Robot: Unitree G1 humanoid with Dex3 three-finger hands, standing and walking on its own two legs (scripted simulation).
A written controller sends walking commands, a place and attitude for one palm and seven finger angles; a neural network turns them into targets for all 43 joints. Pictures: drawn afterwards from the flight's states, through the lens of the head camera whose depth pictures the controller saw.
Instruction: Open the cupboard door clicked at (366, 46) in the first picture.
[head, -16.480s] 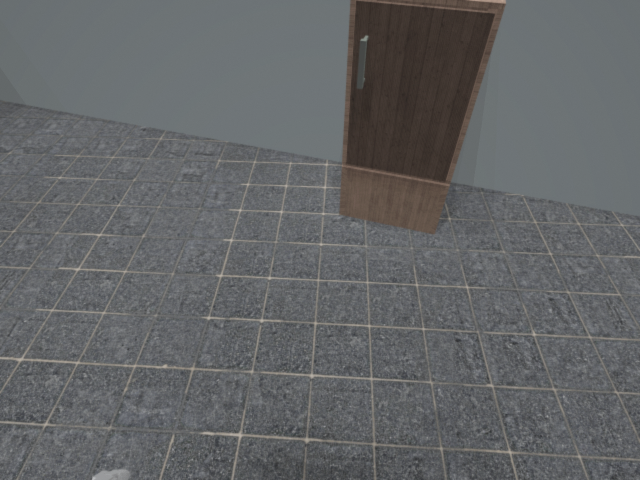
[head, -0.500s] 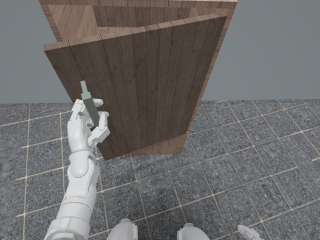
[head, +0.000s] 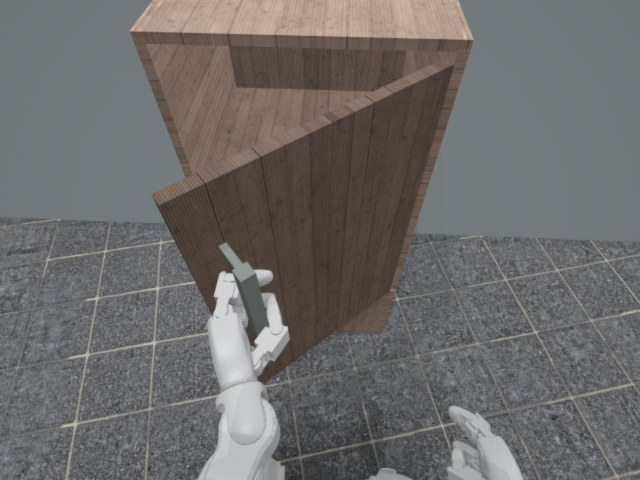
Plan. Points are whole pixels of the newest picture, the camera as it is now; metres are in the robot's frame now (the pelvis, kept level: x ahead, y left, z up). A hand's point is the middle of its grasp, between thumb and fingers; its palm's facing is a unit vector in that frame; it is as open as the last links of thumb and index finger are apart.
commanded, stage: open thumb and fingers to let go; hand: left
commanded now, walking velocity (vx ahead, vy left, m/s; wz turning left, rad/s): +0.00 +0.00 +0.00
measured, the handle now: (245, 293) +0.34 +0.12 +0.04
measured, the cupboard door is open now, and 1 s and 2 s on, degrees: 40 43 47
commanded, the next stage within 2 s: slide the hand sideways off the handle in 0.92 s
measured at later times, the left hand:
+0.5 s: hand (290, 333) +0.29 +0.05 +0.03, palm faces +0.36 -0.93 -0.03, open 10.1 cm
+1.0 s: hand (288, 337) +0.28 +0.06 +0.03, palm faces +0.30 -0.95 -0.02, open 14.7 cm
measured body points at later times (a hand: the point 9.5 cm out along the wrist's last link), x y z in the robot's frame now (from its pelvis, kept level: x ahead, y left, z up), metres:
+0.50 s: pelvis +0.00 -0.02 +0.00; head +0.06 -0.04 +0.44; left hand +0.27 +0.10 +0.03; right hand +0.18 -0.23 -0.11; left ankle +0.02 +0.13 -0.66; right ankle -0.01 -0.08 -0.66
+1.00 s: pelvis +0.00 -0.01 -0.01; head +0.05 -0.02 +0.44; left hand +0.26 +0.11 +0.03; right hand +0.18 -0.22 -0.10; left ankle +0.02 +0.13 -0.66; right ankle -0.01 -0.08 -0.66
